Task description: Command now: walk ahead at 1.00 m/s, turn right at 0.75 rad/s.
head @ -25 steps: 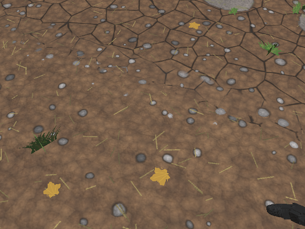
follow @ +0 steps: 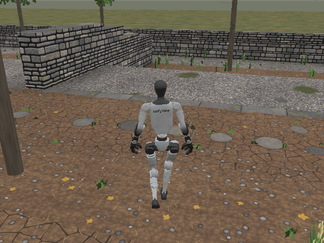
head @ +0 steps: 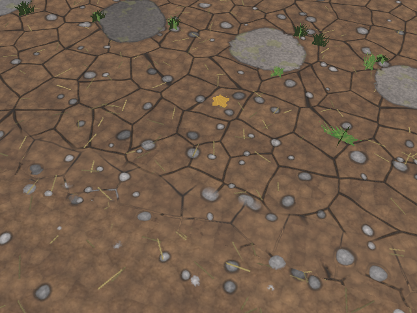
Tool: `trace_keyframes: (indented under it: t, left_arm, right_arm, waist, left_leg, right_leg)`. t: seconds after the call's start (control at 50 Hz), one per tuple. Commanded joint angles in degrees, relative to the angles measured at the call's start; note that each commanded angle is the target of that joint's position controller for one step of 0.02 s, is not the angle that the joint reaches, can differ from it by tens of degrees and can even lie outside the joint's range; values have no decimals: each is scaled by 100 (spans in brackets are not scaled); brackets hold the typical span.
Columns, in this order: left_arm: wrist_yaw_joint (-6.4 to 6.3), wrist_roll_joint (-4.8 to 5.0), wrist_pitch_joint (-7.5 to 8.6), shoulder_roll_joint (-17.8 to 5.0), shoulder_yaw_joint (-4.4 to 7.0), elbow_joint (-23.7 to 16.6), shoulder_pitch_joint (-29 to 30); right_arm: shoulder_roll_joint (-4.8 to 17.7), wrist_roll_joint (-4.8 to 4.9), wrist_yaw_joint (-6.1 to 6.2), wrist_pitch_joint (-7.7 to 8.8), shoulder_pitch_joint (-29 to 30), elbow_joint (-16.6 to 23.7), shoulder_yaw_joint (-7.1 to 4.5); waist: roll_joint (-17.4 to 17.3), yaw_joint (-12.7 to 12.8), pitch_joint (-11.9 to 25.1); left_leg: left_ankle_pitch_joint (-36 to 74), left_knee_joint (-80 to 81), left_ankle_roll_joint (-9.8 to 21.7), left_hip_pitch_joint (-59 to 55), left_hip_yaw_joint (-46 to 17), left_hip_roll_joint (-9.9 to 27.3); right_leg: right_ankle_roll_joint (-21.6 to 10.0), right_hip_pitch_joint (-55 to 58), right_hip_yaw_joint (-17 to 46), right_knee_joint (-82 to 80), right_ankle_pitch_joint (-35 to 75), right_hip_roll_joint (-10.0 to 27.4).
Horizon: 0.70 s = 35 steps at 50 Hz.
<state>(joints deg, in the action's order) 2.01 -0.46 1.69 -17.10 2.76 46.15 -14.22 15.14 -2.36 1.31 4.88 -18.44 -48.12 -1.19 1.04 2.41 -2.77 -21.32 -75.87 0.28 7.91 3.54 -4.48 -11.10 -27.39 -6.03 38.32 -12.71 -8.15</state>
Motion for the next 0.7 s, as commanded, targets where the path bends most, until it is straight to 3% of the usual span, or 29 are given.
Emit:
trace_keyframes:
  t: [0.02,0.04,0.06,0.1,0.14,0.18,0.22,0.26,0.3,0.32,0.34,0.36,0.38,0.4,0.42,0.44,0.46,0.48,0.52,0.6,0.64,0.68,0.7]
  left_arm:
    - [-134,-62,-79,-711,289,6,-997]
    - [-140,-43,-15,-670,258,37,-880]
    - [-172,-39,82,-717,246,-1,-807]
    - [-147,7,238,-774,226,-26,-720]
    - [-149,20,306,-901,288,-77,-797]
    - [-121,95,306,-913,339,-79,-972]
    - [-88,128,282,-998,400,-58,-1221]
    - [-119,94,251,-1055,448,-81,-1283]
    - [-171,64,250,-1187,489,-167,-1111]
    - [-157,22,267,-1367,521,-206,-979]
    - [-127,18,314,-1434,530,-306,-596]
    - [-131,9,400,-834,361,-493,-414]
    - [-120,301,380,2,110,-818,-1222]
    - [-177,127,252,-475,79,-722,-850]
    - [-144,-24,183,-754,153,-724,-241]
    - [-66,-92,137,-757,166,-752,20]
    - [30,-157,80,-643,151,-833,280]
    - [115,-177,-4,-478,107,-933,251]
    - [187,-161,-137,-238,11,-1154,502]
    - [281,-155,-194,-242,-103,-1611,1147]
    - [346,-123,-203,-290,-139,-1686,1510]
    - [410,-135,-165,-178,-220,-1762,1905]
    - [413,-151,-135,-173,-232,-1723,1933]
  right_arm:
    - [630,-52,-144,387,653,1193,59]
    - [584,-169,-136,317,780,1249,87]
    - [545,-253,-136,162,753,1278,130]
    - [478,-263,-162,-83,957,1434,204]
    - [461,-138,-220,-100,1635,1733,259]
    - [293,-9,-252,-89,2167,1903,329]
    - [299,56,-244,-71,2398,1970,328]
    - [399,74,-216,-30,2526,2047,300]
    - [675,69,-149,21,2067,1925,180]
    - [957,98,-84,54,1355,1738,49]
    - [1185,90,-3,96,187,1471,-78]
    - [1612,-50,129,110,-1210,1260,-269]
    - [2055,-275,98,69,-807,1286,-372]
    - [1619,-167,67,-11,-225,1364,-400]
    - [1053,-93,45,-30,132,1386,-272]
    - [804,-93,7,-37,167,1249,-212]
    - [726,-92,13,-21,-20,1056,-187]
    - [644,-53,6,26,-173,868,-165]
    - [431,79,-88,135,-371,590,-130]
    - [582,82,-138,275,-120,437,-152]
    - [678,76,-131,295,-258,304,-167]
    - [809,48,-109,290,-555,175,-182]
    - [943,44,-83,280,-731,133,-201]
  waist:
    - [-683,-39,468]
    - [-896,-282,89]
    - [-887,-448,-126]
    - [-671,-579,-379]
    - [-368,-345,-466]
    - [-106,-3,-366]
    - [98,293,-105]
    - [242,384,42]
    - [268,128,436]
    - [228,-260,950]
    - [172,-970,1527]
    - [-453,-1476,2373]
    - [-2388,-667,3039]
    - [-1711,-673,2370]
    - [-911,-754,1457]
    - [-337,-698,955]
    - [-281,-666,623]
    - [-579,-527,466]
    - [-668,-382,267]
    - [-649,-122,-98]
    - [-436,-191,-337]
    - [-281,-279,-589]
    - [-348,-274,-478]
  left_leg:
    - [249,-1281,87,4092,-1142,507]
    - [217,-793,19,3777,-1079,677]
    - [180,-412,-96,3446,-1034,816]
    - [287,699,-280,2823,-727,1027]
    - [1110,1978,-405,2398,-467,1069]
    - [2157,3177,-397,2040,-350,933]
    - [2682,3831,-331,1925,-273,694]
    - [2591,4376,-251,1854,-374,567]
    - [2102,4809,-157,1042,-466,330]
    - [1564,4785,-71,255,-483,245]
    - [1280,4696,44,-1098,-650,541]
    - [-724,4638,220,-2551,-1749,1759]
    - [-2177,5792,829,-3689,-5078,3367]
    - [-3220,6124,920,-3023,-5432,3136]
    - [-2455,6066,776,-2177,-4200,2762]
    - [-1160,6043,688,-1522,-3228,2496]
    - [-238,6119,565,-1110,-2476,2237]
    - [227,6182,504,-854,-2018,2144]
    - [1136,6315,386,-697,-1333,2063]
    - [2566,6743,233,-116,81,1816]
    - [3157,6921,89,-108,670,1562]
    - [4617,6890,-34,-206,1080,1516]
    - [5906,6723,-42,-377,1147,1552]
  right_leg:
    - [-1305,3110,4931,-2710,-1934,2153]
    - [-1112,2216,4499,-2754,-1474,1898]
    - [-1020,1514,4094,-2796,-1081,1619]
    - [-901,340,3298,-3019,-617,1107]
    - [-817,-57,2875,-3162,284,839]
    - [-504,216,2645,-3033,1016,616]
    - [-311,962,2729,-2787,1930,680]
    - [-170,1667,2861,-2417,2485,807]
    - [70,2082,2976,-1653,3479,855]
    - [195,2200,2913,-758,4036,815]
    - [314,1647,2777,550,3727,631]
    - [300,775,2310,2394,1845,398]
    - [520,-1081,1633,3973,-1853,-148]
    - [412,-1854,1337,4376,-1152,468]
    - [442,-1945,1158,4155,-593,722]
    - [496,-1810,1098,3907,-361,911]
    - [526,-1743,1094,3777,-327,1064]
    - [568,-1725,1083,3736,-319,1173]
    - [584,-1988,1020,3736,-250,1339]
    - [633,-1889,706,2936,814,1356]
    - [545,-1589,264,2037,1233,1215]
    - [332,-1058,-203,1049,1280,982]
    - [210,-601,-403,751,1260,731]
